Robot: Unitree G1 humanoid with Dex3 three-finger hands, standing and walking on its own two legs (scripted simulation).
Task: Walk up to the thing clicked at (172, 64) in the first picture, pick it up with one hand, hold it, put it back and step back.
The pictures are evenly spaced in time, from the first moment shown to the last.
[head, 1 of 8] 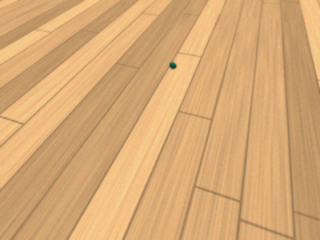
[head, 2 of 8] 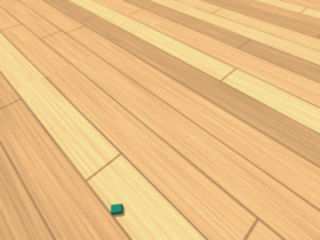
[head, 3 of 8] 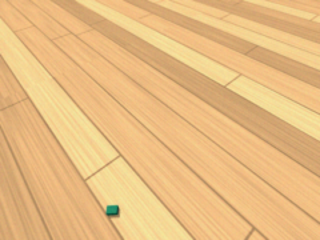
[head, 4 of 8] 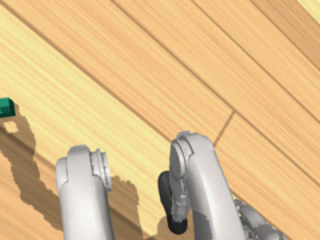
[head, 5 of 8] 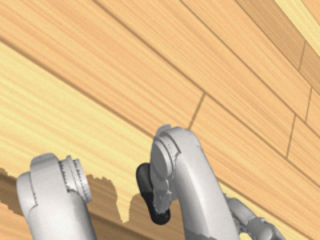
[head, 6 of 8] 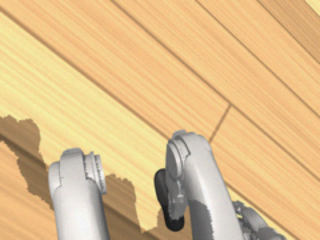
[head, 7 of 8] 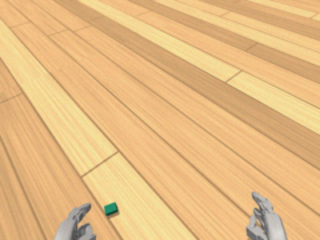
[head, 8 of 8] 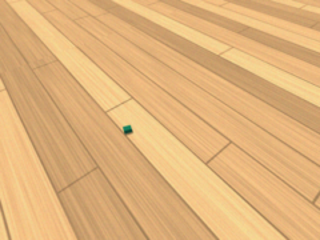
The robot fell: no
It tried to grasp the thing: yes
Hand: left
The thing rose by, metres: 0.69
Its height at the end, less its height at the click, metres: +0.00
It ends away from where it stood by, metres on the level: 0.01
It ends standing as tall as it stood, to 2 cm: yes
